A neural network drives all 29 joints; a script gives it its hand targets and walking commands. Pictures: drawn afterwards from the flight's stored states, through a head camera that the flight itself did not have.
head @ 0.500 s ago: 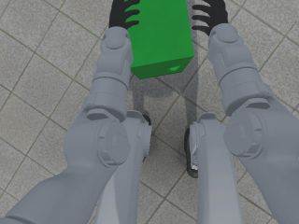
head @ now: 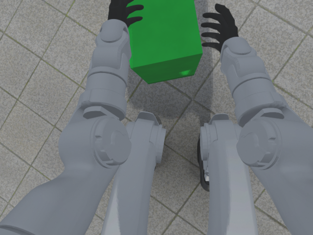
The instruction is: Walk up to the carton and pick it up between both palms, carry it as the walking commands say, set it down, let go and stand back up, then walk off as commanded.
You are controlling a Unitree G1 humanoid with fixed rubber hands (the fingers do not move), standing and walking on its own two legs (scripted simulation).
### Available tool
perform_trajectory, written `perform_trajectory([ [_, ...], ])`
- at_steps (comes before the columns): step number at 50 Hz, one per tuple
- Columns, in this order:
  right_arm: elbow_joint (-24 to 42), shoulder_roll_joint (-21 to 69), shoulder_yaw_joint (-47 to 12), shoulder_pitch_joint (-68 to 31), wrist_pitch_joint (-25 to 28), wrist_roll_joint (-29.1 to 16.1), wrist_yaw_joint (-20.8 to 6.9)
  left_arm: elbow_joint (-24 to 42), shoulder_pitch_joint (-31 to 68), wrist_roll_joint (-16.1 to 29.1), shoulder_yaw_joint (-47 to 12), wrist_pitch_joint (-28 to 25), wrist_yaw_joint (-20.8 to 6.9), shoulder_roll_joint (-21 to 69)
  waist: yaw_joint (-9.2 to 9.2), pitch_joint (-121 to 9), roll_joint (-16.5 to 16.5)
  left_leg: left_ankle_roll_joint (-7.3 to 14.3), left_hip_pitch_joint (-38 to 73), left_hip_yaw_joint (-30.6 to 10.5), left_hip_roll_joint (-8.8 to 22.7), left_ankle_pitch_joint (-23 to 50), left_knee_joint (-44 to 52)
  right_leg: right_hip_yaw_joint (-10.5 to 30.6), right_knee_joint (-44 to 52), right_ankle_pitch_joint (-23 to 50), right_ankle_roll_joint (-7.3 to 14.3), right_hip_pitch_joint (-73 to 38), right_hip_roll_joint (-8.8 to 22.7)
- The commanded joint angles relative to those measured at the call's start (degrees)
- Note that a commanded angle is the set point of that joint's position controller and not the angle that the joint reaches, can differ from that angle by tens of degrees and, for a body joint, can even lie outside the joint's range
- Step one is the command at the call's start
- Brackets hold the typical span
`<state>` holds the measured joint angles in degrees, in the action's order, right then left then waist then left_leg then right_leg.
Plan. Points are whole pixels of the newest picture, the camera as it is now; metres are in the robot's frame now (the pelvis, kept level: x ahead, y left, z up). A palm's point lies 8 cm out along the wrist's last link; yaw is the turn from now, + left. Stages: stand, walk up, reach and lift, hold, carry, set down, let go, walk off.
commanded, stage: set down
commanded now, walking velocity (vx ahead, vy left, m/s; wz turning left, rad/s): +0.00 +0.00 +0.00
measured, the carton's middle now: (161, 30) +0.61 +0.05 -0.28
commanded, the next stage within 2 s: none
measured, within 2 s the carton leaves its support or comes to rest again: neither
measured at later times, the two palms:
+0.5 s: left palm (117, 22) +0.54 +0.12 -0.08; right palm (228, 40) +0.52 -0.11 -0.14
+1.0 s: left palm (117, 22) +0.54 +0.12 -0.08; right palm (234, 43) +0.52 -0.13 -0.15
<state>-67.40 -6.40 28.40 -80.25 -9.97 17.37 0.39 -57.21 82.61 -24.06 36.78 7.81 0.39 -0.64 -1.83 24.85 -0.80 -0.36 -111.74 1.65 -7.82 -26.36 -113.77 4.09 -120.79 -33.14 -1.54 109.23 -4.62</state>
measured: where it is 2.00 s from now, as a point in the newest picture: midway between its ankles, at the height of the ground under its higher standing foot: (178, 165)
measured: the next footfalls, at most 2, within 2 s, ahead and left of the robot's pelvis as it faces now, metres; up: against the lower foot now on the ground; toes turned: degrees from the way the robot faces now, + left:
none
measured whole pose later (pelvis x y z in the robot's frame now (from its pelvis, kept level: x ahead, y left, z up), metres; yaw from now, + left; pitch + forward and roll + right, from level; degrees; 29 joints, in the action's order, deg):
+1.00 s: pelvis -0.01 -0.01 -0.02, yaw +1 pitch +18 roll +5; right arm -68.4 -12.0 25.6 -80.6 -9.0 17.4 -1.6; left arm -59.7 85.3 -16.2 31.1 7.4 -4.1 -4.1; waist -3.4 29.2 -0.5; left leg -0.4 -111.8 1.6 -8.9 -31.3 -118.2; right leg 3.5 -125.3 -33.3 -0.1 109.6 -4.6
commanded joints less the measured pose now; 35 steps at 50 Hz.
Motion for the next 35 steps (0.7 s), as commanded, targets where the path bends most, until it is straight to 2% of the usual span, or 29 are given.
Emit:
perform_trajectory([
  [1, 9.3, -10.6, -4.8, -23.0, 3.1, 2.3, 0.0, -16.4, 5.0, 2.7, -2.2, 5.8, -3.2, -0.5, -0.84, -39.1, 9.5, 1.3, 16.1, -3.7, -1.8, -18.1, 4.6, -3.3, 13.2, -15.2, 2.7, -9.8, -4.1],
  [2, 9.7, -8.9, -5.6, -24.4, 3.4, 2.2, 0.1, -12.8, 9.2, 3.3, -3.7, 5.2, -3.0, -0.3, -0.13, -40.1, 9.4, 1.1, 16.6, -3.6, -2.3, -15.7, 4.8, -3.9, 13.4, -13.0, 2.1, -10.4, -3.8],
  [3, 9.6, -8.7, -6.3, -23.6, 3.6, 1.7, -0.3, -16.2, 5.8, 2.6, -2.5, 5.4, -3.2, -0.6, -1.87, -40.3, 8.8, 1.3, 16.8, -3.0, -1.9, -15.6, 4.6, -3.4, 13.4, -13.1, 2.4, -10.8, -4.1],
  [4, 7.3, -7.4, -6.3, -22.0, 3.1, 1.6, -0.7, -13.1, 7.9, 3.7, -4.4, 5.0, -3.5, -1.6, -1.36, -39.8, 10.2, 1.9, 17.5, -5.1, -2.1, -16.5, 5.1, -3.8, 11.9, -11.7, 2.0, -10.3, -4.2],
  [6, 7.2, -9.6, -5.7, -21.8, 3.0, 1.4, -0.4, -12.1, 9.0, 3.1, -4.0, 5.0, -3.0, -2.0, -2.24, -38.9, 8.2, 1.4, 16.2, -3.4, -2.1, -16.6, 4.5, -2.6, 13.0, -13.6, 2.5, -11.0, -4.2],
  [7, 7.1, -9.3, -6.4, -22.9, 3.1, 1.5, -0.6, -14.4, 7.6, 3.8, -4.2, 5.3, -3.4, -0.8, -0.63, -39.2, 8.9, 1.5, 17.5, -4.7, -2.1, -17.2, 4.7, -3.5, 12.5, -13.4, 2.5, -9.6, -4.1],
  [9, 6.2, -12.9, -4.8, -19.3, 3.1, 2.0, -0.4, -17.0, 3.3, 3.5, -4.6, 6.2, -3.8, -1.5, 0.1, -38.9, 7.3, 1.4, 17.7, -4.8, -2.5, -19.2, 5.0, -3.9, 11.8, -13.4, 2.7, -10.8, -4.2],
  [10, 6.6, -10.7, -5.8, -20.0, 3.2, 1.1, -0.5, -12.4, 7.5, 4.1, -6.2, 5.5, -3.7, -1.2, -1.06, -40.9, 8.5, 1.8, 19.0, -6.0, -2.7, -18.8, 6.0, -4.0, 11.3, -11.7, 2.4, -10.3, -4.2],
  [11, 6.4, -12.6, -5.7, -22.8, 3.3, 1.3, -0.1, -10.9, 11.4, 4.5, -5.5, 4.9, -3.2, -3.0, 0.35, -38.5, 9.0, 1.3, 16.4, -5.1, -2.1, -17.5, 4.1, -3.8, 10.9, -11.5, 2.8, -8.0, -4.1],
  [12, 7.4, -13.7, -5.4, -23.6, 3.7, 0.9, -0.1, -14.2, 7.6, 4.3, -5.7, 5.6, -3.2, -2.1, -0.05, -36.9, 7.0, 1.3, 16.5, -5.8, -2.3, -18.4, 5.4, -4.0, 10.7, -11.4, 2.8, -7.7, -3.9],
  [13, 5.8, -9.3, -6.7, -21.4, 3.4, 0.6, -0.6, -12.7, 8.2, 4.5, -6.5, 5.2, -3.2, -1.1, -0.74, -39.8, 7.3, 1.2, 19.6, -4.6, -2.7, -16.8, 5.6, -4.2, 12.1, -11.9, 2.4, -9.3, -3.8],
  [15, 4.8, -9.4, -6.3, -21.9, 3.1, 0.8, -1.2, -13.6, 9.5, 5.9, -8.1, 5.5, -4.2, 1.7, 1.25, -37.7, 8.8, 1.7, 16.0, -7.0, -2.6, -18.8, 5.6, -4.9, 9.8, -10.4, 2.6, -7.8, -4.0],
  [16, 5.5, -9.7, -6.4, -21.6, 3.3, 0.5, -1.4, -13.9, 8.2, 5.5, -8.0, 5.7, -4.2, 1.3, 0.19, -40.1, 8.5, 1.7, 19.1, -7.5, -2.7, -19.2, 5.5, -4.5, 9.6, -10.5, 2.5, -8.5, -4.1],
  [17, 3.8, -11.5, -5.4, -21.3, 3.1, 1.0, -1.2, -13.4, 9.3, 5.5, -7.8, 5.7, -4.0, 0.2, 1.26, -37.8, 7.5, 1.4, 17.1, -6.6, -2.0, -19.8, 5.1, -4.6, 10.2, -11.9, 2.8, -7.8, -3.8],
  [18, 5.3, -11.3, -5.8, -21.8, 3.7, 1.1, -1.4, -14.4, 8.2, 4.8, -7.3, 5.3, -3.9, 0.4, 0.21, -37.2, 8.6, 1.9, 16.0, -7.0, -2.8, -19.4, 5.6, -4.8, 9.9, -10.7, 2.6, -7.9, -3.8],
  [19, 5.6, -11.2, -6.1, -23.7, 3.5, 0.3, -1.4, -12.9, 10.2, 5.1, -7.7, 5.2, -3.7, 0.4, -0.78, -36.8, 5.4, 1.5, 16.4, -6.5, -2.3, -18.4, 5.1, -3.7, 9.7, -10.4, 3.1, -7.5, -3.8],
  [21, 7.0, -9.2, -7.0, -23.0, 3.4, -0.4, -1.5, -14.1, 8.9, 6.0, -8.4, 5.6, -4.3, 1.4, -0.66, -37.9, 6.8, 1.9, 16.5, -6.1, -2.4, -18.5, 5.0, -3.7, 10.4, -11.2, 2.8, -9.0, -4.0],
  [22, 5.4, -9.7, -6.5, -23.3, 3.1, -0.5, -1.6, -14.7, 8.5, 5.4, -7.4, 6.0, -4.4, 0.3, -1.94, -36.8, 6.8, 1.6, 15.8, -5.4, -1.9, -18.9, 4.7, -3.4, 10.9, -13.1, 2.7, -8.0, -3.6],
  [23, 4.7, -11.7, -5.9, -22.5, 2.9, 0.6, -1.4, -14.3, 10.1, 4.3, -6.0, 5.9, -4.4, -1.3, -0.85, -35.6, 7.8, 1.5, 14.2, -4.6, -2.1, -18.4, 3.4, -3.3, 10.9, -13.2, 2.8, -7.5, -4.1],
  [24, 4.2, -11.8, -5.7, -19.8, 3.0, 0.6, -1.4, -15.7, 6.6, 4.3, -6.7, 6.3, -4.5, -0.3, -1.41, -38.0, 6.4, 1.5, 16.7, -5.0, -2.4, -19.0, 3.9, -2.8, 10.7, -13.3, 3.0, -9.5, -4.0],
  [25, 4.4, -11.4, -6.4, -20.7, 2.9, 0.6, -1.6, -14.0, 8.0, 4.9, -6.4, 6.0, -4.4, -1.4, -1.18, -37.6, 9.1, 2.1, 15.0, -6.3, -2.1, -19.2, 4.1, -3.2, 10.0, -12.7, 2.5, -9.2, -3.7],
  [26, 3.9, -11.1, -6.0, -21.8, 2.7, 0.5, -1.5, -13.4, 9.5, 6.2, -7.1, 6.1, -4.4, -0.5, 0.68, -36.9, 8.1, 1.8, 15.8, -6.4, -2.2, -19.6, 3.7, -3.3, 9.8, -13.4, 2.9, -8.2, -3.8],
  [27, 5.5, -13.1, -6.4, -21.2, 3.2, 1.2, -1.3, -17.3, 5.7, 5.4, -6.9, 6.4, -5.0, 1.3, 0.8, -36.9, 8.8, 1.6, 13.7, -5.7, -2.6, -18.9, 3.5, -3.9, 9.9, -11.9, 2.7, -9.7, -3.8],
  [28, 5.5, -10.3, -7.4, -21.4, 3.2, 0.9, -1.8, -15.9, 7.7, 6.4, -7.7, 6.3, -5.5, 2.1, 0.34, -38.4, 10.9, 2.2, 14.6, -6.3, -2.4, -18.1, 3.1, -3.5, 9.5, -11.6, 2.7, -9.7, -3.8],
  [29, 6.3, -10.7, -7.4, -21.7, 3.2, 1.1, -1.6, -14.8, 8.2, 6.5, -7.1, 6.0, -5.3, 0.7, 0.79, -38.1, 10.9, 1.8, 15.0, -5.7, -2.2, -17.5, 2.3, -2.9, 10.2, -12.5, 2.7, -9.4, -3.7],
  [32, 8.7, -13.6, -7.0, -23.8, 3.8, -0.4, -1.3, -16.9, 6.3, 5.6, -6.1, 6.4, -5.0, -1.6, -1.74, -35.3, 8.5, 2.1, 12.6, -5.4, -1.7, -19.0, 2.7, -2.2, 9.7, -12.7, 3.0, -9.6, -3.9],
  [33, 3.9, -11.3, -6.8, -21.4, 2.8, 0.2, -1.7, -14.3, 9.3, 6.9, -8.0, 6.4, -5.3, -0.9, -0.02, -36.3, 9.5, 1.8, 14.2, -6.2, -2.1, -20.0, 2.8, -2.4, 9.5, -13.5, 2.7, -9.4, -3.5],
  [34, 5.9, -13.1, -7.6, -21.9, 3.2, 0.0, -1.7, -17.7, 6.6, 6.1, -7.7, 6.5, -5.3, -0.3, -1.85, -35.0, 7.9, 1.9, 12.2, -5.9, -1.9, -20.5, 3.1, -1.9, 9.4, -13.7, 3.2, -9.4, -3.5],
  [35, 6.5, -12.7, -7.3, -22.1, 3.1, -1.0, -1.8, -16.5, 6.0, 6.1, -7.7, 6.7, -5.1, -1.7, -1.94, -36.7, 7.1, 2.3, 14.3, -6.3, -2.4, -20.9, 3.9, -2.5, 9.0, -12.8, 3.0, -10.3, -3.8],
])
